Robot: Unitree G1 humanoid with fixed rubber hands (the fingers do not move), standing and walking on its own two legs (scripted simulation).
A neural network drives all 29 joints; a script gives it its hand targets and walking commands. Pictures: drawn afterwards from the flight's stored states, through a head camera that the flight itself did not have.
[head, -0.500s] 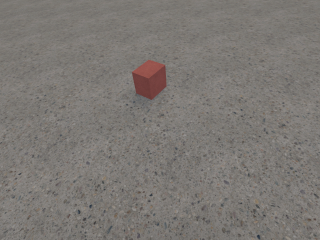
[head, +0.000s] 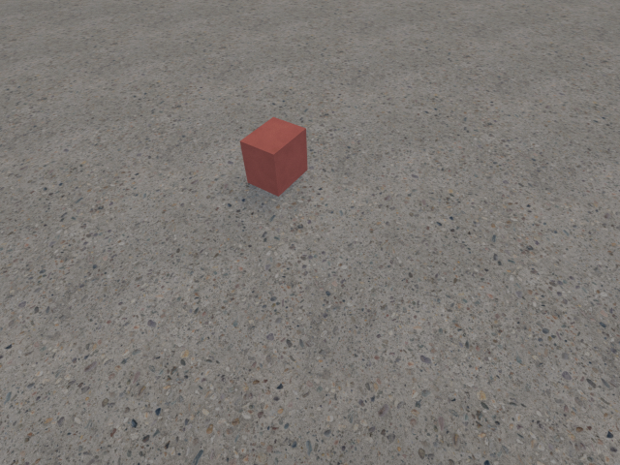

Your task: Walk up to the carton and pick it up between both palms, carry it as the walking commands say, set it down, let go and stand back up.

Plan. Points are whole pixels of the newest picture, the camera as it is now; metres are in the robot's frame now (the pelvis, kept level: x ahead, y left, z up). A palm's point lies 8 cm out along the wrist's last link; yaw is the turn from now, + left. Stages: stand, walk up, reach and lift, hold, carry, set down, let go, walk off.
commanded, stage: walk up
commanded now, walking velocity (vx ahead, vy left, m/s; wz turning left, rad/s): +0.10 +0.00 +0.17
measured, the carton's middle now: (275, 156) +1.64 +0.16 -0.65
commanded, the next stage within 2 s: none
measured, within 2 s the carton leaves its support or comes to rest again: neither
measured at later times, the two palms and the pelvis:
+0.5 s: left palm out of the picture +0.08 +0.28 -0.14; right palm out of the picture +0.15 -0.23 -0.12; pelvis +0.04 +0.01 -0.01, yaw +4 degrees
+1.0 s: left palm out of the picture +0.02 +0.24 -0.12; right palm out of the picture +0.11 -0.26 -0.14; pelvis +0.02 -0.02 +0.00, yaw +10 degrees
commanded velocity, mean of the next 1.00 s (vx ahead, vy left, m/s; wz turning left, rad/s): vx -0.01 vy -0.01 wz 0.18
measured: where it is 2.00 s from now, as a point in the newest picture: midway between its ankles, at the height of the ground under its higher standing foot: outside the picture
